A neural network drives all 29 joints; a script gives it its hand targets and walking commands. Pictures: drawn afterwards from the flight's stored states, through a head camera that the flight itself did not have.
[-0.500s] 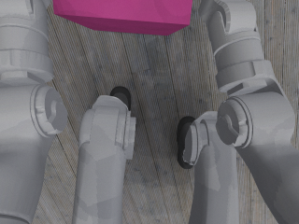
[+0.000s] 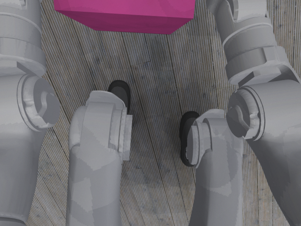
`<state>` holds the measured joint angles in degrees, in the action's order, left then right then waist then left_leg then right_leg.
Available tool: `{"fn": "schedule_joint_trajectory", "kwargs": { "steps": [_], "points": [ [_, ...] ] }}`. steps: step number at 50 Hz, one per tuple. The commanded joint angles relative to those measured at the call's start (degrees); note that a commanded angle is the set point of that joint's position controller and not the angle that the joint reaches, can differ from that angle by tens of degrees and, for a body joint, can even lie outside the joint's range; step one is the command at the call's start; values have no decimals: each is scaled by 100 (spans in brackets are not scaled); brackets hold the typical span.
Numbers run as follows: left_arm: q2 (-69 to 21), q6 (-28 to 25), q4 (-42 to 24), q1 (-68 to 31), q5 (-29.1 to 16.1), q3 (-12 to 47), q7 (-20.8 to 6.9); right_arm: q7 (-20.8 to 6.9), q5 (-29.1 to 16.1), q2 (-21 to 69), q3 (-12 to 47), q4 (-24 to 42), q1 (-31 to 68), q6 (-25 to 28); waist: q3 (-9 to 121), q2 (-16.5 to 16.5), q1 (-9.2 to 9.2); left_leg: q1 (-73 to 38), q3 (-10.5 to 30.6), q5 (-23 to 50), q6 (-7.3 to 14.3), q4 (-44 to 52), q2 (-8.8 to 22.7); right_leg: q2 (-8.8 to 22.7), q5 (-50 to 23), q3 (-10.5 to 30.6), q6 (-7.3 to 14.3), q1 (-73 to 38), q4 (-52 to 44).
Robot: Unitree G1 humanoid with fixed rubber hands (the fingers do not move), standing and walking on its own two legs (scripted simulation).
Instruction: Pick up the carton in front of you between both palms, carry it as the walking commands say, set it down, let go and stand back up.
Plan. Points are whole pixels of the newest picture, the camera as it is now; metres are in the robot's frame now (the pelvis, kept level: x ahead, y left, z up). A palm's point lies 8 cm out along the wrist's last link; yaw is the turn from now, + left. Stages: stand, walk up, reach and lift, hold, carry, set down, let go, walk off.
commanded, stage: set down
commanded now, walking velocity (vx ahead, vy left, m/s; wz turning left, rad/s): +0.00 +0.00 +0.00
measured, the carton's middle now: out of the picture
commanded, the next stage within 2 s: let go in 1.78 s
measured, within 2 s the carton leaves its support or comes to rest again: neither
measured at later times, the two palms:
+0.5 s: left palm out of the picture +0.50 +0.32 -0.19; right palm out of the picture +0.57 +0.01 -0.18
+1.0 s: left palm out of the picture +0.52 +0.37 -0.11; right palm out of the picture +0.60 +0.01 -0.11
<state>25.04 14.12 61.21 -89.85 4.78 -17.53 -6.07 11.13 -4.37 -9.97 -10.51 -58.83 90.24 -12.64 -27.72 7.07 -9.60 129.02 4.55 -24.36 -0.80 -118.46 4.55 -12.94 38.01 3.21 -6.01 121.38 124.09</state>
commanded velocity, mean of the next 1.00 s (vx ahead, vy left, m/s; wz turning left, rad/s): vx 0.00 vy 0.00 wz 0.00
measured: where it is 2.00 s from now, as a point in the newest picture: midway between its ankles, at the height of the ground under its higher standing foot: (154, 135)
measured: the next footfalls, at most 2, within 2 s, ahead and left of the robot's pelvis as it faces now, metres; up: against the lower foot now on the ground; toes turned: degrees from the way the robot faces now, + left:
none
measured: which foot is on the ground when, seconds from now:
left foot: down 0.00-1.00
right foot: down 0.00-1.00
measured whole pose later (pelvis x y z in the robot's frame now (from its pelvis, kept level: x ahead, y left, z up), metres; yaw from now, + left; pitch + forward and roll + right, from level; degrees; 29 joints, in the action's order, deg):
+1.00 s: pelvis +0.00 +0.01 +0.03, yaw +2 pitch +35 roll -5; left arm 31.6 9.6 60.3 -89.7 -4.2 -16.4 -3.9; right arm 13.2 -8.0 -13.2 -6.6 -46.9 87.1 -14.4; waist -25.6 4.2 -7.4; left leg 125.3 5.5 -24.1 -1.0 -114.7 1.0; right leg -8.1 39.9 1.2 -5.1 115.3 119.9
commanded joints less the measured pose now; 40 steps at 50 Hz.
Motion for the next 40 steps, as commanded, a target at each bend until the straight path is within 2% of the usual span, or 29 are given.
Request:
{"fn": "schedule_joint_trajectory", "kwargs": {
  "steps": [1,13,19,22,24,25,26,29,34,37,40],
  "points": [
    [-3795,-222,-302,-2542,-370,1029,-1155,-1305,-346,4178,1341,917,3410,299,5931,433,-837,-3809,-632,1213,389,562,-548,6,-595,-854,340,-1148,-1186],
    [-3089,-165,160,-1993,61,487,-1260,-1275,-58,3418,950,453,2862,283,4894,514,-756,-3112,-501,560,451,518,-507,86,-278,-758,333,-997,-1148],
    [-2502,-225,299,-1826,184,245,-1180,-1160,6,2855,885,430,2678,301,4682,458,-767,-3135,-510,493,414,476,-469,141,-288,-720,254,-1294,-1126],
    [-1305,-415,487,-1549,262,-236,-909,-883,-1,1832,742,469,2369,358,4692,371,-811,-3278,-515,657,363,420,-401,235,-409,-696,160,-1541,-1118],
    [259,-657,732,-1220,275,-660,-522,-542,-34,511,549,462,1914,400,4723,245,-815,-3447,-500,830,310,390,-326,334,-545,-673,70,-1729,-1094],
    [1228,-843,755,-1123,248,-801,-229,-316,-72,-401,467,426,1711,451,4849,115,-805,-3624,-500,972,271,385,-293,386,-641,-655,38,-1765,-1060],
    [1664,-989,718,-1291,152,-760,-13,-180,-172,-693,525,403,1746,473,5057,15,-803,-3797,-472,1173,243,374,-279,421,-785,-631,22,-1805,-1012],
    [1955,-1246,631,-1679,-321,-456,269,-105,-415,-903,658,192,1738,505,5519,-146,-709,-4253,-390,1816,188,345,-249,506,-1132,-647,31,-1672,-907],
    [1677,-1287,705,-1543,-1070,120,141,-274,-553,-752,805,317,1618,496,5934,-94,-490,-4426,-316,2283,167,354,-216,585,-1381,-821,58,-1412,-900],
    [1709,-1224,567,-1451,-1227,149,69,-256,-535,-708,813,668,1628,467,6500,-103,-483,-4748,-338,2517,128,374,-228,585,-1470,-906,53,-1623,-932],
    [1947,-1142,198,-1471,-1211,33,106,-117,-511,-792,760,1232,1689,404,7393,-225,-503,-5436,-420,2765,106,401,-278,535,-1505,-1009,35,-1861,-1018]
  ]
}}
